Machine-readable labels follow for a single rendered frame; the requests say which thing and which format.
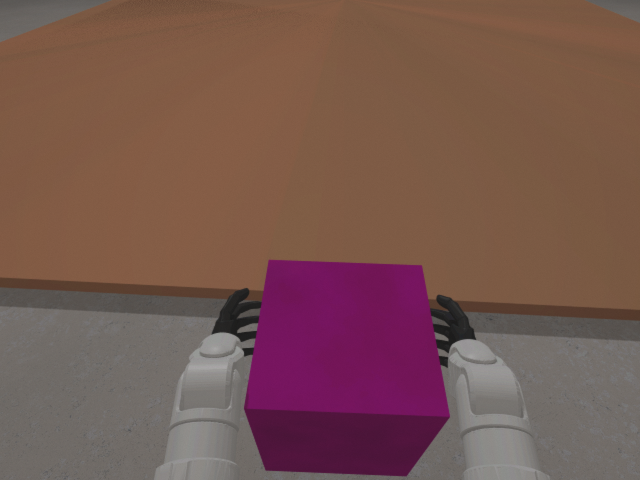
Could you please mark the carton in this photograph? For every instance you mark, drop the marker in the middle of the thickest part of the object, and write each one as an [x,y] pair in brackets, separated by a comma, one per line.
[345,375]

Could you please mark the robot right hand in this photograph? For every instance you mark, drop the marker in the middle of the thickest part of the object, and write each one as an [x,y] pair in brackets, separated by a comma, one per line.
[457,320]

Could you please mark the robot left hand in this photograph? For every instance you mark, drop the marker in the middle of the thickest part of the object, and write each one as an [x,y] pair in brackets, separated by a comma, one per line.
[228,321]

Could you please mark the robot left forearm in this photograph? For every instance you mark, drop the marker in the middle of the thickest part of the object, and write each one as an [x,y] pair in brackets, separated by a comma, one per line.
[206,413]

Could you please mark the robot right forearm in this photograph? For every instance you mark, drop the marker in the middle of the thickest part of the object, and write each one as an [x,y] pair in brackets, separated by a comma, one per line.
[494,423]

